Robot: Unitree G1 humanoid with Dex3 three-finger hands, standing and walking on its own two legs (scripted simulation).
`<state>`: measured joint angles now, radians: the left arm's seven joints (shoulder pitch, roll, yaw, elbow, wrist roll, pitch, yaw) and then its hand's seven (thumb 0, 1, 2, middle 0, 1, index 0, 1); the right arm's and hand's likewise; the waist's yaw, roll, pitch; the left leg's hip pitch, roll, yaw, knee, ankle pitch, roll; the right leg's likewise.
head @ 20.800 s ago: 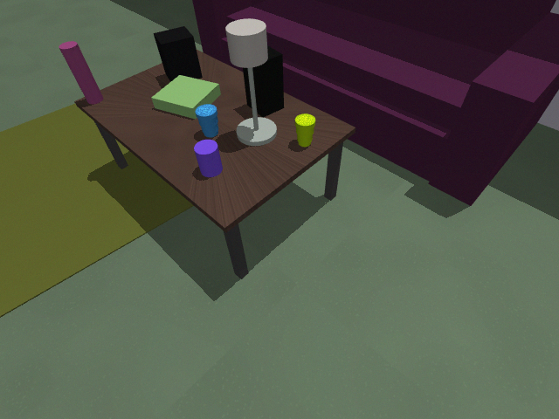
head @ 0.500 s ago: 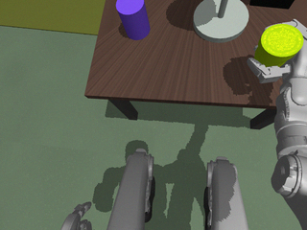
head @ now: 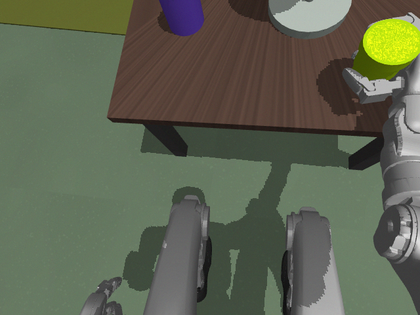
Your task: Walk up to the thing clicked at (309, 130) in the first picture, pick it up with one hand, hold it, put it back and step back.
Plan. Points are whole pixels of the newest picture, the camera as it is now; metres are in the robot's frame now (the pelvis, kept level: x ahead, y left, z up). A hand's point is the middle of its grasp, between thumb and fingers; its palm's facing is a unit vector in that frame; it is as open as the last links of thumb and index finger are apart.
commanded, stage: lower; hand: right
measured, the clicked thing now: (376, 64) +0.53 -0.20 +0.01
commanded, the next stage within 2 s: loosen in 0.40 s
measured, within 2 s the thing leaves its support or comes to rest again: rests again in 0.22 s
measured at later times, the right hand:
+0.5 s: hand (366, 68) +0.53 -0.19 -0.01, palm faces +0.15 +0.99 -0.02, open 9.2 cm
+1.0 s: hand (366, 69) +0.53 -0.19 -0.01, palm faces +0.14 +0.99 -0.02, open 11.9 cm
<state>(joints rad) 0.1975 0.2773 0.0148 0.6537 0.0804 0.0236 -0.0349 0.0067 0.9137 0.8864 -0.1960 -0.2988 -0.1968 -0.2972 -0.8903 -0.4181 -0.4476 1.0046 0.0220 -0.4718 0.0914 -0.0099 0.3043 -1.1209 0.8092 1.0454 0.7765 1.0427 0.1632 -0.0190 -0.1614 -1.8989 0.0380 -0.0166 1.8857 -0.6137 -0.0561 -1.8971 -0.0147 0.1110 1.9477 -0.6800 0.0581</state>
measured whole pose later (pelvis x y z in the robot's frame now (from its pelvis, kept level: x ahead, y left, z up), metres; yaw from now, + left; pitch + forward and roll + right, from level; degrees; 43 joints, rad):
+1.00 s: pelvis +0.00 +0.00 -0.02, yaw +0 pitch +36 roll +3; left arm 0.20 0.29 0.02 0.65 0.07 0.03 -0.03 0.01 0.92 0.88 -0.20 -0.30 -0.20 -0.30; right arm -0.93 -0.42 -0.44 1.00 0.02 -0.43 0.09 -0.01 0.32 -0.40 0.74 0.57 0.73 0.56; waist 0.16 -0.02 -0.16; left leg -1.97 0.04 -0.02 1.96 -0.62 -0.06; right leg -1.97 -0.01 0.11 2.02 -0.69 0.06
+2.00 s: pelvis +0.03 -0.01 +0.19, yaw -1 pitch +21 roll +4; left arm 0.29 0.26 -0.03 0.62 -0.01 0.10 0.04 0.01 0.89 0.89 -0.20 -0.30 -0.20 -0.30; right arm -0.70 -0.63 -0.39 1.11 -0.09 -0.07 -0.07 -0.02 0.47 -0.09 0.07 0.07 0.07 0.07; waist 0.12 0.01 -0.12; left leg -1.07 0.02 0.03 1.16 -0.45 -0.05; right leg -1.10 -0.06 0.09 1.25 -0.52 0.04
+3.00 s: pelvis +0.08 +0.02 +0.26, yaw -3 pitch +6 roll +1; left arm 0.24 0.23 0.00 0.53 -0.02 -0.04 0.15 0.01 0.90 0.90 -0.20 -0.30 -0.20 -0.30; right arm 0.40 -0.18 0.00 0.14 0.02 0.17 -0.14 -0.01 0.54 -0.05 0.06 0.06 0.06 0.05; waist 0.01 -0.03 -0.07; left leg -0.52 0.03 0.04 0.84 -0.42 -0.02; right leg -0.51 -0.06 0.06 0.85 -0.45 0.06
